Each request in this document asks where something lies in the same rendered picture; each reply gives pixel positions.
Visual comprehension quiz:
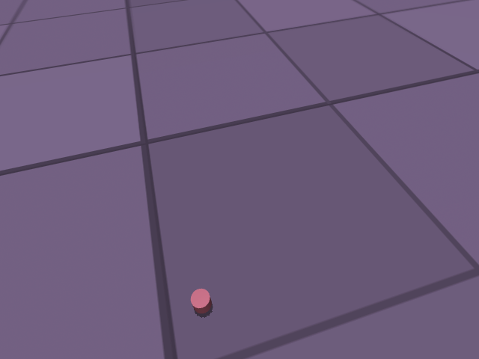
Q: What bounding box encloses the tin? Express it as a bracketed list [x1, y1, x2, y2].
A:
[191, 289, 212, 313]

